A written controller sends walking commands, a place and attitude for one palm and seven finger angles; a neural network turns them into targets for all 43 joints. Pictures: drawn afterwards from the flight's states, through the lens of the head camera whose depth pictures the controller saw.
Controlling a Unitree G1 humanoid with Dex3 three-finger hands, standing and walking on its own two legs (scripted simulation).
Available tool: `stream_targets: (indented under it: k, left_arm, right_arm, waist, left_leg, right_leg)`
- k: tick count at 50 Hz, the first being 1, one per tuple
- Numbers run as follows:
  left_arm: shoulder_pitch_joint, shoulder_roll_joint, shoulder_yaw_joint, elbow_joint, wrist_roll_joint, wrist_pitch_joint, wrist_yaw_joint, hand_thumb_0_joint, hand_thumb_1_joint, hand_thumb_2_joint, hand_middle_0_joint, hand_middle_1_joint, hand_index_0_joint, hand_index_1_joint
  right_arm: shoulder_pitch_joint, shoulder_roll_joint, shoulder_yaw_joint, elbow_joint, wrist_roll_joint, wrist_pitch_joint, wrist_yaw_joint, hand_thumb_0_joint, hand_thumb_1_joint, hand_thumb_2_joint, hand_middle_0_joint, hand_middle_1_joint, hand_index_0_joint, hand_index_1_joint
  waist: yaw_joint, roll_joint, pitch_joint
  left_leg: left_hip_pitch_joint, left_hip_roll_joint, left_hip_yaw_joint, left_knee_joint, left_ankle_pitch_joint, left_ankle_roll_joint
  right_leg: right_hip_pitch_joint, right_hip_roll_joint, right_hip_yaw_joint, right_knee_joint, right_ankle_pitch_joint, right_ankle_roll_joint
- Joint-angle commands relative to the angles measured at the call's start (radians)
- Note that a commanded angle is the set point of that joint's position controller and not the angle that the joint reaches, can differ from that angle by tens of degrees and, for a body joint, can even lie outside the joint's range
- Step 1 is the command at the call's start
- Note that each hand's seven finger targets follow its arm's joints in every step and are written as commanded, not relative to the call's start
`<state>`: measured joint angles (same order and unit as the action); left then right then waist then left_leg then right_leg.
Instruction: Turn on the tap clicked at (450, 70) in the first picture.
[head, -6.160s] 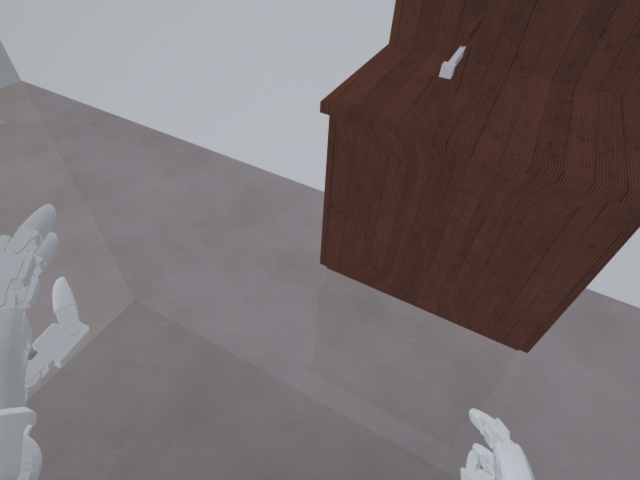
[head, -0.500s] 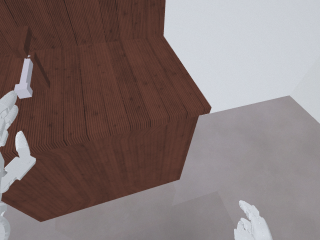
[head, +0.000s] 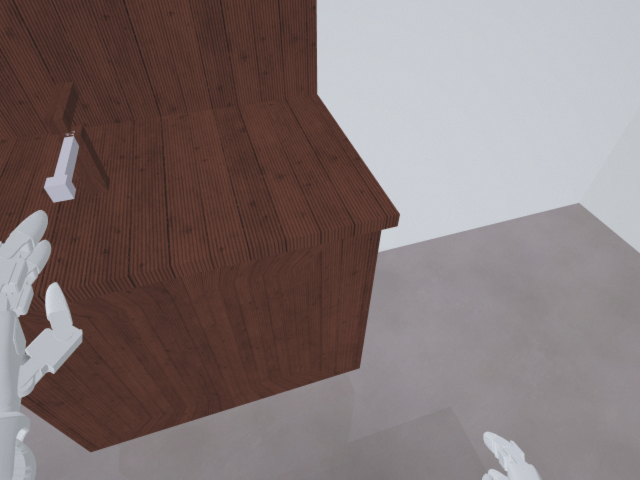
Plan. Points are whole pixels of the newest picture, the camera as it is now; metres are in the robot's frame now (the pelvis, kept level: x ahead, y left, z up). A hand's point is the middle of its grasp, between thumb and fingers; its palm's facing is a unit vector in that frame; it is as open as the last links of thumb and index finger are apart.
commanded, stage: come to a stop and stand still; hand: left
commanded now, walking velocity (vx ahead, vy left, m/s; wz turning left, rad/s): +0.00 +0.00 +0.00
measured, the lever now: (60, 188) +0.46 +0.42 +0.12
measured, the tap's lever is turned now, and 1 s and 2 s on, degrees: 0 0 0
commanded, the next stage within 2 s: look again from close up in 1.04 s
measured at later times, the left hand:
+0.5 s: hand (14, 317) +0.22 +0.30 +0.17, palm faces +0.41 -0.85 -0.34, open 7.4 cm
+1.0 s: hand (55, 285) +0.26 +0.29 +0.16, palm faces +0.34 -0.86 -0.39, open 7.4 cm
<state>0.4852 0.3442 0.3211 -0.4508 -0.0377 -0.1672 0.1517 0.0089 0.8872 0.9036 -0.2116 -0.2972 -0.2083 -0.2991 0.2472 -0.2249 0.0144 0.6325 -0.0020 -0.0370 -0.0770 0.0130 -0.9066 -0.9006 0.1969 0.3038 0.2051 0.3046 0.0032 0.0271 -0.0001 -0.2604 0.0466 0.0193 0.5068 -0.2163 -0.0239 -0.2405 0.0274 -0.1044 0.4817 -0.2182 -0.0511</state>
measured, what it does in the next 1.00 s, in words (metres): shifts its weight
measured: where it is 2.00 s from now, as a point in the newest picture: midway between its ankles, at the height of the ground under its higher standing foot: outside the picture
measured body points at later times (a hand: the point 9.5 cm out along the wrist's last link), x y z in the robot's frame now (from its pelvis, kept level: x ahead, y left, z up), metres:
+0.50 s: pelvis -0.01 +0.05 +0.00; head +0.00 +0.07 +0.45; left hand +0.19 +0.34 +0.19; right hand +0.16 -0.17 -0.06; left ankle +0.03 +0.12 -0.74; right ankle +0.03 -0.08 -0.74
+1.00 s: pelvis +0.03 +0.05 +0.01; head +0.06 +0.06 +0.46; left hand +0.24 +0.33 +0.19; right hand +0.22 -0.18 -0.06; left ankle +0.03 +0.12 -0.74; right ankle +0.03 -0.08 -0.74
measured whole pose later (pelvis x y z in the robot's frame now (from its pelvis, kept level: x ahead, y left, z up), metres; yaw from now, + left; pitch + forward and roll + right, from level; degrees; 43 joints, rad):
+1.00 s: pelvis +0.03 +0.05 +0.01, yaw -1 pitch +1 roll -1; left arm 0.43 0.38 0.36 -0.47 -0.05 -0.20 0.09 0.01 0.89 0.90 -0.21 -0.30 -0.21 -0.30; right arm 0.18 -0.21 0.02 0.55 -0.01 -0.09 -0.03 0.01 -0.90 -0.90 0.20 0.30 0.21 0.30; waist 0.02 -0.02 0.04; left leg -0.20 -0.04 0.01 0.41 -0.22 0.05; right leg -0.19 0.00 -0.02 0.36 -0.19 0.01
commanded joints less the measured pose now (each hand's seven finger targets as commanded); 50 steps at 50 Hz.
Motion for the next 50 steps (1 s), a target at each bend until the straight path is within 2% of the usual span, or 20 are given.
stream_targets:
  k: [1, 2, 3, 4, 5, 6, 9, 11, 12, 14, 17, 21, 24, 29, 31, 34, 37, 39, 44, 50]
  left_arm:
    - [-0.585, 0.400, 0.281, 0.136, 0.048, -0.106, -0.046, 0.000, 0.900, 0.900, -0.200, -0.300, -0.200, -0.300]
    - [-0.428, 0.209, 0.173, 0.140, -0.001, -0.094, -0.047, 0.000, 0.900, 0.900, -0.200, -0.300, -0.200, -0.300]
    - [-0.395, 0.191, 0.107, 0.063, 0.000, -0.124, -0.053, 0.000, 0.900, 0.900, -0.200, -0.300, -0.200, -0.300]
    - [-0.296, 0.163, 0.080, 0.016, -0.014, -0.131, -0.054, 0.000, 0.900, 0.900, -0.200, -0.300, -0.200, -0.300]
    - [-0.237, 0.149, 0.054, -0.039, -0.016, -0.132, -0.057, 0.000, 0.900, 0.900, -0.200, -0.300, -0.200, -0.300]
    - [-0.190, 0.153, 0.045, -0.077, -0.020, -0.131, -0.058, 0.000, 0.900, 0.900, -0.200, -0.300, -0.200, -0.300]
    - [-0.134, 0.216, 0.115, -0.145, -0.017, -0.123, -0.050, 0.000, 0.900, 0.900, -0.200, -0.300, -0.200, -0.300]
    - [-0.142, 0.253, 0.172, -0.160, -0.012, -0.125, -0.046, 0.000, 0.900, 0.900, -0.200, -0.300, -0.200, -0.300]
    - [-0.183, 0.303, 0.218, -0.198, -0.012, -0.131, -0.040, 0.000, 0.900, 0.900, -0.200, -0.300, -0.200, -0.300]
    - [-0.198, 0.250, 0.193, -0.172, -0.007, -0.134, -0.045, 0.000, 0.900, 0.900, -0.200, -0.300, -0.200, -0.300]
    - [-0.277, 0.245, 0.184, -0.215, 0.001, -0.145, -0.049, 0.000, 0.900, 0.900, -0.200, -0.300, -0.200, -0.300]
    - [-0.241, 0.172, 0.117, -0.189, 0.015, -0.140, -0.052, 0.000, 0.900, 0.900, -0.200, -0.300, -0.200, -0.300]
    - [-0.233, 0.139, 0.081, -0.162, 0.025, -0.130, -0.054, 0.000, 0.900, 0.900, -0.200, -0.300, -0.200, -0.300]
    - [-0.282, 0.148, 0.084, -0.140, 0.031, -0.120, -0.046, 0.000, 0.900, 0.900, -0.200, -0.300, -0.200, -0.300]
    - [-0.275, 0.161, 0.100, -0.149, 0.025, -0.118, -0.044, 0.000, 0.900, 0.900, -0.200, -0.300, -0.200, -0.300]
    - [-0.252, 0.170, 0.111, -0.195, 0.012, -0.114, -0.044, 0.000, 0.900, 0.900, -0.200, -0.300, -0.200, -0.300]
    - [-0.202, 0.187, 0.130, -0.223, 0.001, -0.109, -0.045, 0.000, 0.900, 0.900, -0.200, -0.300, -0.200, -0.300]
    - [-0.166, 0.171, 0.121, -0.226, -0.006, -0.105, -0.045, 0.000, 0.900, 0.900, -0.200, -0.300, -0.200, -0.300]
    - [-0.109, 0.175, 0.138, -0.219, -0.017, -0.095, -0.042, 0.000, 0.900, 0.900, -0.200, -0.300, -0.200, -0.300]
    - [-0.106, 0.178, 0.134, -0.222, -0.022, -0.087, -0.036, 0.000, 0.900, 0.900, -0.200, -0.300, -0.200, -0.300]
  right_arm:
    - [-0.041, -0.023, -0.034, -0.111, 0.002, -0.134, 0.000, 0.000, -0.900, -0.900, 0.200, 0.300, 0.200, 0.300]
    - [-0.104, -0.054, -0.051, -0.189, 0.042, -0.146, 0.021, 0.000, -0.900, -0.900, 0.200, 0.300, 0.200, 0.300]
    - [-0.070, -0.072, -0.040, -0.187, 0.030, -0.154, 0.032, 0.000, -0.900, -0.900, 0.200, 0.300, 0.200, 0.300]
    - [-0.073, -0.084, -0.044, -0.183, 0.030, -0.156, 0.047, 0.000, -0.900, -0.900, 0.200, 0.300, 0.200, 0.300]
    - [-0.086, -0.091, -0.044, -0.189, 0.028, -0.159, 0.059, 0.000, -0.900, -0.900, 0.200, 0.300, 0.200, 0.300]
    - [-0.101, -0.090, -0.042, -0.194, 0.028, -0.162, 0.063, 0.000, -0.900, -0.900, 0.200, 0.300, 0.200, 0.300]
    - [-0.119, -0.100, -0.037, -0.207, 0.016, -0.164, 0.055, 0.000, -0.900, -0.900, 0.200, 0.300, 0.200, 0.300]
    - [-0.125, -0.104, -0.035, -0.216, 0.011, -0.165, 0.046, 0.000, -0.900, -0.900, 0.200, 0.300, 0.200, 0.300]
    - [-0.131, -0.111, -0.034, -0.217, 0.007, -0.163, 0.041, 0.000, -0.900, -0.900, 0.200, 0.300, 0.200, 0.300]
    - [-0.132, -0.105, -0.030, -0.226, 0.004, -0.164, 0.039, 0.000, -0.900, -0.900, 0.200, 0.300, 0.200, 0.300]
    - [-0.138, -0.095, -0.027, -0.231, 0.000, -0.178, 0.045, 0.000, -0.900, -0.900, 0.200, 0.300, 0.200, 0.300]
    - [-0.123, -0.099, -0.029, -0.214, -0.001, -0.194, 0.060, 0.000, -0.900, -0.900, 0.200, 0.300, 0.200, 0.300]
    - [-0.118, -0.099, -0.028, -0.199, -0.005, -0.192, 0.066, 0.000, -0.900, -0.900, 0.200, 0.300, 0.200, 0.300]
    - [-0.119, -0.095, -0.024, -0.193, -0.011, -0.176, 0.057, 0.000, -0.900, -0.900, 0.200, 0.300, 0.200, 0.300]
    - [-0.122, -0.094, -0.025, -0.197, -0.012, -0.168, 0.054, 0.000, -0.900, -0.900, 0.200, 0.300, 0.200, 0.300]
    - [-0.127, -0.091, -0.025, -0.207, -0.014, -0.158, 0.051, 0.000, -0.900, -0.900, 0.200, 0.300, 0.200, 0.300]
    - [-0.135, -0.092, -0.026, -0.219, -0.013, -0.149, 0.049, 0.000, -0.900, -0.900, 0.200, 0.300, 0.200, 0.300]
    - [-0.130, -0.094, -0.028, -0.223, -0.009, -0.139, 0.048, 0.000, -0.900, -0.900, 0.200, 0.300, 0.200, 0.300]
    - [-0.126, -0.099, -0.037, -0.230, -0.003, -0.115, 0.041, 0.000, -0.900, -0.900, 0.200, 0.300, 0.200, 0.300]
    - [-0.134, -0.103, -0.040, -0.237, 0.001, -0.100, 0.031, 0.000, -0.900, -0.900, 0.200, 0.300, 0.200, 0.300]
  waist:
    - [0.021, -0.229, -0.086]
    - [0.048, -0.003, -0.100]
    - [0.046, 0.063, -0.103]
    - [0.054, 0.057, -0.092]
    - [0.059, -0.006, -0.087]
    - [0.060, -0.033, -0.074]
    - [0.048, -0.078, -0.048]
    - [0.042, -0.061, -0.038]
    - [0.037, 0.013, -0.035]
    - [0.037, 0.084, -0.036]
    - [0.036, 0.147, -0.052]
    - [0.038, 0.070, -0.064]
    - [0.034, 0.053, -0.039]
    - [0.031, 0.051, -0.033]
    - [0.032, 0.020, -0.064]
    - [0.030, 0.040, -0.127]
    - [0.029, 0.074, -0.148]
    - [0.029, 0.058, -0.163]
    - [0.024, 0.047, -0.176]
    - [0.025, 0.036, -0.168]
  left_leg:
    - [-0.054, -0.089, 0.009, 0.105, -0.005, 0.051]
    - [0.013, -0.043, -0.013, 0.049, 0.003, 0.031]
    - [0.009, -0.051, 0.006, 0.027, -0.047, 0.028]
    - [0.021, -0.055, 0.004, -0.013, -0.066, 0.034]
    - [0.019, -0.055, -0.006, -0.043, -0.061, 0.040]
    - [0.029, -0.054, -0.011, -0.058, -0.087, 0.042]
    - [0.013, -0.033, -0.036, -0.150, -0.165, 0.037]
    - [-0.024, -0.007, -0.066, -0.197, -0.185, 0.048]
    - [-0.023, 0.006, -0.084, -0.231, -0.180, 0.048]
    - [-0.095, 0.049, -0.127, -0.296, -0.254, 0.068]
    - [-0.114, 0.074, -0.142, -0.318, -0.273, 0.078]
    - [-0.106, 0.055, -0.134, -0.280, -0.248, 0.070]
    - [-0.097, 0.040, -0.131, -0.288, -0.246, 0.050]
    - [-0.056, 0.017, -0.117, -0.268, -0.159, 0.032]
    - [-0.021, 0.000, -0.102, -0.235, -0.062, 0.027]
    - [0.051, -0.014, -0.079, -0.185, 0.146, 0.009]
    - [0.085, -0.024, -0.067, -0.164, 0.260, -0.007]
    - [0.088, -0.020, -0.070, -0.150, 0.326, -0.012]
    - [0.113, -0.018, -0.059, -0.127, 0.420, -0.025]
    - [0.107, -0.017, -0.058, -0.133, 0.379, -0.018]
  right_leg:
    - [0.003, -0.220, 0.275, -0.215, 0.067, 0.047]
    - [0.033, -0.250, 0.387, -0.191, 0.086, 0.005]
    - [0.042, -0.234, 0.337, -0.207, 0.019, 0.017]
    - [0.053, -0.211, 0.304, -0.231, -0.068, 0.041]
    - [0.059, -0.188, 0.283, -0.244, -0.141, 0.059]
    - [0.023, -0.177, 0.266, -0.263, -0.254, 0.058]
    - [-0.009, -0.108, 0.188, -0.234, -0.354, 0.032]
    - [0.018, -0.076, 0.158, -0.195, -0.298, 0.041]
    - [0.027, -0.058, 0.145, -0.162, -0.250, 0.041]
    - [0.106, -0.033, 0.112, -0.062, -0.143, 0.044]
    - [0.153, -0.025, 0.096, 0.003, -0.066, 0.042]
    - [0.171, -0.034, 0.123, -0.055, -0.037, 0.036]
    - [0.138, -0.025, 0.131, -0.093, -0.051, 0.037]
    - [0.117, -0.024, 0.135, -0.140, -0.010, 0.035]
    - [0.132, -0.028, 0.136, -0.156, 0.044, 0.033]
    - [0.157, -0.033, 0.120, -0.137, 0.178, 0.030]
    - [0.161, -0.031, 0.108, -0.124, 0.247, 0.031]
    - [0.177, -0.032, 0.099, -0.113, 0.283, 0.033]
    - [0.175, -0.034, 0.089, -0.101, 0.339, 0.036]
    - [0.176, -0.040, 0.092, -0.109, 0.324, 0.041]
